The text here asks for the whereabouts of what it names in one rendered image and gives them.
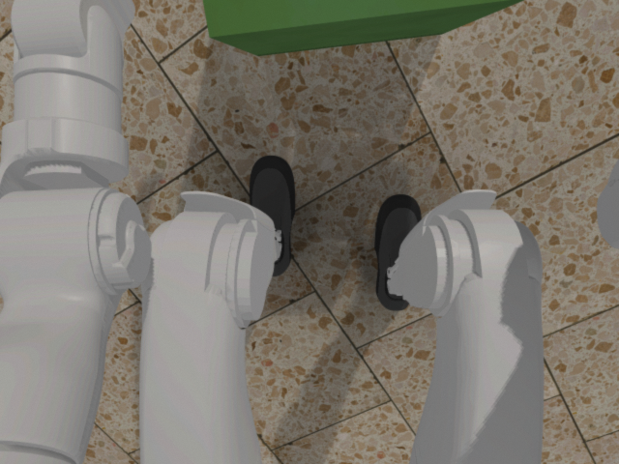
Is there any left robot shin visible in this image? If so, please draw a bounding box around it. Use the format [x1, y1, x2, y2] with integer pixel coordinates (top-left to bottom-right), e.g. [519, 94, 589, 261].
[140, 191, 281, 296]

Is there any carton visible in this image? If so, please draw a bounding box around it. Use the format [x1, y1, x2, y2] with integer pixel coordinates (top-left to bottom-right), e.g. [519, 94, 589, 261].
[203, 0, 524, 56]

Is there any left robot upper arm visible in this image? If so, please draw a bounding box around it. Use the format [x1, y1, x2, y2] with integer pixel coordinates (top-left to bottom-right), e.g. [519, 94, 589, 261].
[0, 188, 152, 464]

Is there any robot left foot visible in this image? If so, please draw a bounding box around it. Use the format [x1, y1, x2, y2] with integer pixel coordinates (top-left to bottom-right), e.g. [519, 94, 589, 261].
[250, 156, 295, 276]

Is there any robot left forearm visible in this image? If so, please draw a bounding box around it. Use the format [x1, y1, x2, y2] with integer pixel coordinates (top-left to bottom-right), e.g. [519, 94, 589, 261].
[0, 0, 135, 199]

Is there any right robot upper arm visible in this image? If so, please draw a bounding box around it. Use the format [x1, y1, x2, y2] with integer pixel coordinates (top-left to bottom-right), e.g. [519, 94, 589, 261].
[597, 160, 619, 248]

